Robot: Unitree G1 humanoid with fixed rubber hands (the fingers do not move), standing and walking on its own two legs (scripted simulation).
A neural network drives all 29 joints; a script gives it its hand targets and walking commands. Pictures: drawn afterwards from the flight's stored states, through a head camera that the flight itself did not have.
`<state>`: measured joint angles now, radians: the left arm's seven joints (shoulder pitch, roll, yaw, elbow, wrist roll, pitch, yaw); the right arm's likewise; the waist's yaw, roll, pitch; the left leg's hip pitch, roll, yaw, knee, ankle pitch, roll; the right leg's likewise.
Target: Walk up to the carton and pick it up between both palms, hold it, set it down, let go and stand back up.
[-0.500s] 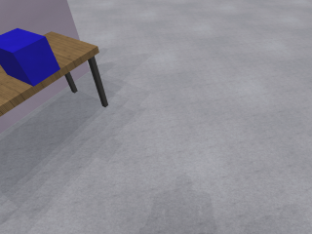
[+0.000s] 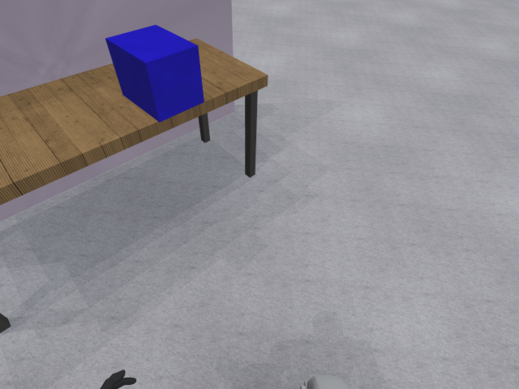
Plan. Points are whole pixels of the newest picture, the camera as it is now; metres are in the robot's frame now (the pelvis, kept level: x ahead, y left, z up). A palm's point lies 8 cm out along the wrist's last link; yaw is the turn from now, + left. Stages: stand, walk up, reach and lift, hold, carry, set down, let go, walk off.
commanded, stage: walk up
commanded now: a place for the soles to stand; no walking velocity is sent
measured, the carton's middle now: (157, 72) +1.13 +0.32 -0.05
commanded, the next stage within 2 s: none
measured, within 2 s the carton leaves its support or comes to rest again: neither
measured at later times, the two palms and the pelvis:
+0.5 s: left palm out of the picture +0.15 +0.30 -0.07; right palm (366, 263) +0.36 -0.21 -0.07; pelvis +0.19 +0.02 +0.03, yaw +12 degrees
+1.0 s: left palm (85, 251) +0.41 +0.35 -0.08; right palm (337, 230) +0.47 -0.19 -0.11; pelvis +0.37 +0.08 -0.01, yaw +19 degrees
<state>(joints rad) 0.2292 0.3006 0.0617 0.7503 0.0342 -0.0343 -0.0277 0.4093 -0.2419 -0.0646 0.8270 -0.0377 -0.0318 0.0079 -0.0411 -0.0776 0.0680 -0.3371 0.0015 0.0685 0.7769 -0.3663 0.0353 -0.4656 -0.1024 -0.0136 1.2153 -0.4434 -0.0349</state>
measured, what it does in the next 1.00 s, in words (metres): walks ahead, turning left: right foot, then left foot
